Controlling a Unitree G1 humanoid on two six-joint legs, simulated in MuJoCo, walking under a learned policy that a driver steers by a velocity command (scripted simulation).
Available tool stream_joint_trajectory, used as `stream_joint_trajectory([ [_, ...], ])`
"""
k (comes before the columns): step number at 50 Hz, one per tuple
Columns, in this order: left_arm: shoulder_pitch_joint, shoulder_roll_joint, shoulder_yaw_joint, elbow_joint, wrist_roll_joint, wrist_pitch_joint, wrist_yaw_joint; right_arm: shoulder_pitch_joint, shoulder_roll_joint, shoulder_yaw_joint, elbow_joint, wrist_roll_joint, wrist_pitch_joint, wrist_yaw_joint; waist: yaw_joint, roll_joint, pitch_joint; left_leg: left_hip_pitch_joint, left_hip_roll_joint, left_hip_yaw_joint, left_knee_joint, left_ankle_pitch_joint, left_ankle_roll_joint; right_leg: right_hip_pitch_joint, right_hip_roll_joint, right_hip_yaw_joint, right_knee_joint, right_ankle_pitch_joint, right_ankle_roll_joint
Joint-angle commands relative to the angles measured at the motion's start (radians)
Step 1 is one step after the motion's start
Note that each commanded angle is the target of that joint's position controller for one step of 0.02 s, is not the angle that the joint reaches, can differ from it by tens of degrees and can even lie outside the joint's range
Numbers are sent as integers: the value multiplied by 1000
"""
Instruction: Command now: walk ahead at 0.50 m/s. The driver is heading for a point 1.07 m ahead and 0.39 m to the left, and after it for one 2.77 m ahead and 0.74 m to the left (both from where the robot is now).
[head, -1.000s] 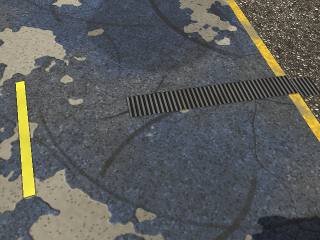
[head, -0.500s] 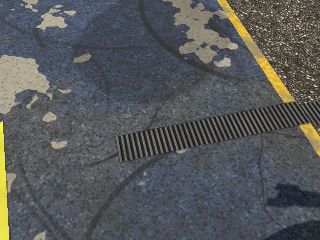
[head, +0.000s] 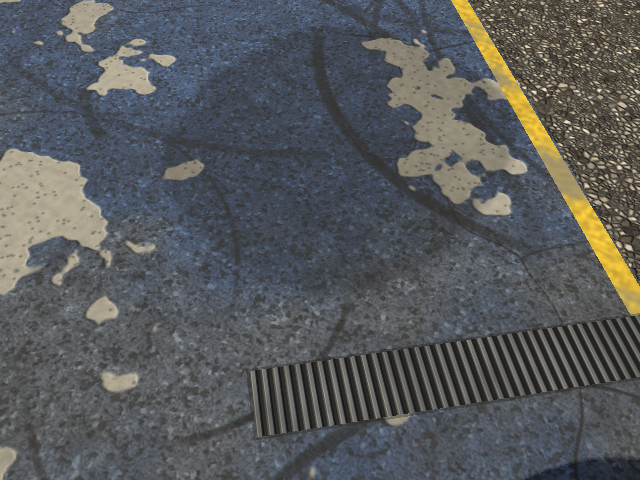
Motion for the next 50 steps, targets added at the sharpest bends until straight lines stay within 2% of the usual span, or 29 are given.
stream_joint_trajectory([
  [1,-81,123,24,-108,-3,-40,1,151,-133,-38,-6,-5,-1,-5,-84,75,-95,441,285,-423,-312,-56,178,-477,-101,25,176,105,-15],
  [2,-70,114,29,-103,7,-30,3,119,-108,-31,-10,-13,-7,-3,-52,92,-71,358,252,-356,-343,20,164,-415,-131,32,123,159,-11],
  [3,-48,94,26,-95,10,-19,4,106,-104,-30,-7,-15,-11,-1,-33,107,-70,310,234,-318,-372,62,165,-365,-137,29,99,190,-3],
  [5,-36,64,21,-91,15,0,8,116,-117,-35,9,-8,-23,-2,-17,99,-61,270,224,-253,-408,150,182,-352,-142,18,52,230,16],
  [7,-99,58,20,-116,22,5,12,139,-137,-41,30,-7,-25,-10,-25,75,-32,276,223,-211,-433,202,190,-408,-147,15,-44,310,36],
  [12,-262,25,7,-159,19,-10,-3,200,-160,-45,71,3,-11,-29,-79,68,8,306,182,-110,-452,188,147,-390,-113,-20,-357,557,42],
  [16,-381,28,3,-203,11,-21,-22,281,-170,-48,120,12,6,-33,-120,59,42,403,223,-126,-418,182,147,-396,-86,-26,-478,557,28],
  [19,-391,55,12,-222,11,-34,-35,287,-181,-56,138,19,24,-41,-92,72,39,484,261,-177,-343,248,130,-372,-68,-7,-545,465,2],
  [20,-363,70,17,-216,11,-38,-36,277,-191,-60,138,20,28,-44,-72,83,22,492,265,-191,-310,297,123,-318,-56,-14,-555,431,-7],
  [21,-295,90,28,-198,13,-43,-34,255,-199,-62,134,20,33,-46,-28,92,-16,480,249,-185,-237,413,110,-206,-31,-36,-577,410,-22],
  [22,-155,132,52,-156,15,-45,-25,244,-180,-54,129,15,35,-45,39,78,-109,427,193,-151,-83,489,83,8,-20,-52,-592,429,-49],
  [23,24,197,73,-124,31,-44,-14,239,-125,-32,103,-2,33,-45,108,9,-265,244,128,-110,193,305,45,317,-165,86,-536,444,-109],
  [24,91,272,93,-101,34,-31,-11,376,-2,2,89,4,15,-39,54,-254,-405,-158,-39,-50,549,-270,-28,675,-412,514,-606,260,-252],
  [25,90,169,66,-110,27,-29,-10,336,-95,-19,105,26,2,-38,89,-208,-398,-259,-13,-176,689,-424,-27,636,-416,628,-701,128,-245],
  [26,19,122,50,-117,24,-30,-6,253,-159,-40,78,46,-3,-38,82,-155,-244,-319,35,-176,723,-348,-18,513,-386,477,-728,125,-199],
  [27,-49,97,42,-123,26,-31,-5,206,-153,-41,67,44,-2,-42,54,-100,-166,-298,82,-149,699,-263,-20,384,-350,362,-755,191,-175],
  [28,-100,67,35,-120,28,-34,-7,181,-140,-46,63,31,4,-45,29,-81,-99,-269,109,-145,652,-204,-24,272,-315,274,-794,257,-163],
  [29,-132,50,30,-118,36,-40,-7,201,-124,-51,67,29,17,-45,-4,-105,-75,-210,136,-153,622,-160,-27,195,-290,199,-828,302,-151],
  [31,-162,50,35,-107,36,-49,-8,217,-79,-47,65,31,43,-42,-32,-98,-44,-167,150,-141,593,-131,-37,113,-276,104,-881,368,-159],
  [34,-159,85,49,-85,38,-56,1,165,-62,-47,29,22,64,-41,-41,-61,-3,-225,161,-145,502,-37,-55,96,-279,-1,-918,449,-171],
  [37,-148,109,57,-72,38,-48,12,98,-51,-42,6,19,58,-25,-23,-46,11,-226,154,-116,330,118,-57,123,-255,-109,-927,490,-155],
  [39,-129,125,62,-64,33,-40,17,24,-40,-35,-18,17,52,-10,5,-32,28,-208,143,-73,225,180,-51,142,-253,-162,-929,501,-147],
  [42,-81,149,71,-45,19,-22,21,-65,-40,-31,-60,17,53,7,35,-23,55,-224,132,-36,129,170,-31,232,-281,-201,-908,515,-135],
  [44,-64,163,78,-35,7,-7,20,-95,-52,-34,-86,17,56,16,33,-29,63,-233,118,-15,93,109,-8,304,-303,-220,-866,574,-119],
  [45,-68,174,82,-35,2,1,21,-92,-62,-39,-94,16,58,20,21,-37,55,-211,100,4,82,63,8,329,-309,-233,-825,670,-109],
  [47,-91,201,91,-43,-9,15,24,-13,-102,-62,-91,15,65,21,-41,-67,-15,-68,31,63,81,-36,50,350,-303,-263,-656,989,-85],
  [48,-113,202,90,-48,-15,24,24,119,-138,-86,-59,19,67,17,-121,-55,-83,106,-21,91,32,-15,81,310,-273,-292,-472,1072,-62],
  [49,-100,173,78,-55,-3,24,26,296,-209,-125,-6,23,74,1,-198,-4,-175,394,-40,40,-2,17,121,145,-230,-305,-210,940,-19],
  [50,-38,45,39,-108,42,9,21,325,-336,-152,3,32,76,-17,-123,265,-223,702,209,-443,-70,-88,267,-290,-79,-291,165,191,52],
])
